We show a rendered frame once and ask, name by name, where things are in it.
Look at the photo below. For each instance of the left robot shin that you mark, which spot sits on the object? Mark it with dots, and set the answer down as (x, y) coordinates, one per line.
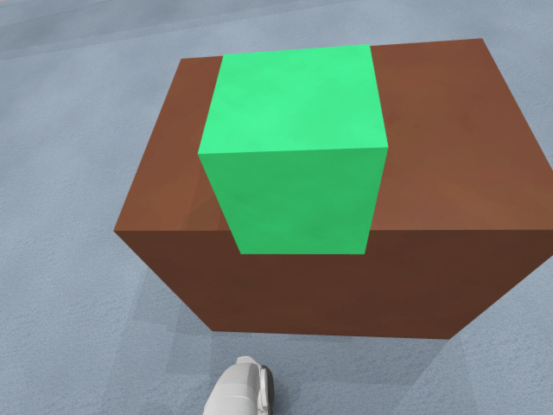
(245, 359)

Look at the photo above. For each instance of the pedestal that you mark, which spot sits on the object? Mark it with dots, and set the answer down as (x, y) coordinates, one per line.
(464, 209)

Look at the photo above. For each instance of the carton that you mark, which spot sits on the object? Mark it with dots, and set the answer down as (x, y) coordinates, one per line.
(294, 147)

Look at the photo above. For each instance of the left robot thigh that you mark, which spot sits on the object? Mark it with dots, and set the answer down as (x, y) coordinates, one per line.
(241, 390)

